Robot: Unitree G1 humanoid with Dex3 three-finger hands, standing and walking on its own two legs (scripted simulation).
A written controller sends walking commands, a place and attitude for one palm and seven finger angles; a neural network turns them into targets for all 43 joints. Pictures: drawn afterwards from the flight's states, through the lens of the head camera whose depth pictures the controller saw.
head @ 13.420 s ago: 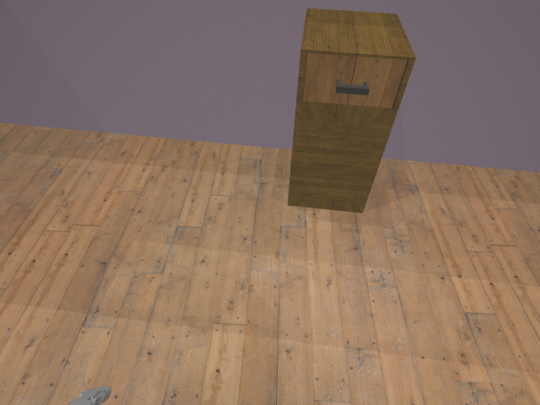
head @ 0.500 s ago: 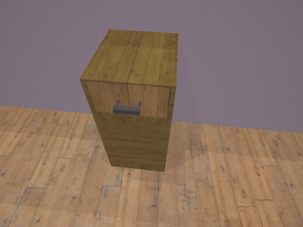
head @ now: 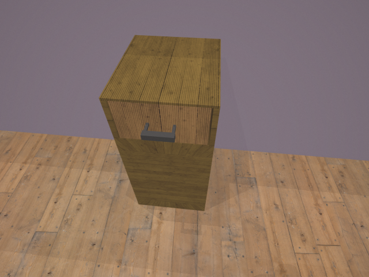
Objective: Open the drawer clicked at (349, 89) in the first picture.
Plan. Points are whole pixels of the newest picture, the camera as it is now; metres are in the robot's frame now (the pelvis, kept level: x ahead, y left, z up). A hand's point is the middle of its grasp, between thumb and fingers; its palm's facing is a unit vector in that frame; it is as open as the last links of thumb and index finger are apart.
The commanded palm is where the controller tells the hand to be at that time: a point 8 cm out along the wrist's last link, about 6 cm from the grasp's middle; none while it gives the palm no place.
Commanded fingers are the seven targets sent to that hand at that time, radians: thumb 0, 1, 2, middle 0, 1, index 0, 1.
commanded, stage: look again from close up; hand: left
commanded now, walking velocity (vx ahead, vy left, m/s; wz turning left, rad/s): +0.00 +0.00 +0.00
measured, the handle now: (159, 131) +0.57 +0.12 -0.08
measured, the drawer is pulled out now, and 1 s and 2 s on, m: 0.00 0.00 0.00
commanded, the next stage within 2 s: shuffle to correct the standing spot in 0.02 s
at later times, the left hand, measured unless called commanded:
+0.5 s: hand out of the picture +0.03 +0.14 -0.18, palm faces +0.01 -0.98 -0.20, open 7.3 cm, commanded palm none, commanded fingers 0.00 0.90 0.90 -0.20 -0.30 -0.20 -0.30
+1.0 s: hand out of the picture +0.03 +0.14 -0.17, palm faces +0.01 -0.98 -0.22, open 7.3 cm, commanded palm none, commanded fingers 0.00 0.90 0.90 -0.20 -0.30 -0.20 -0.30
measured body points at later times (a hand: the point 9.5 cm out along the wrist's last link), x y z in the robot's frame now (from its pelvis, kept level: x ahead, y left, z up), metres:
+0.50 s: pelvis +0.03 -0.03 -0.01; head +0.05 -0.05 +0.44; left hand +0.03 +0.19 -0.16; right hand +0.02 -0.26 -0.17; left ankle -0.01 +0.10 -0.73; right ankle -0.03 -0.11 -0.74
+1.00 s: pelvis +0.03 -0.03 +0.00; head +0.05 -0.05 +0.45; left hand +0.03 +0.19 -0.15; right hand +0.03 -0.26 -0.16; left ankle -0.01 +0.10 -0.74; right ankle -0.03 -0.11 -0.74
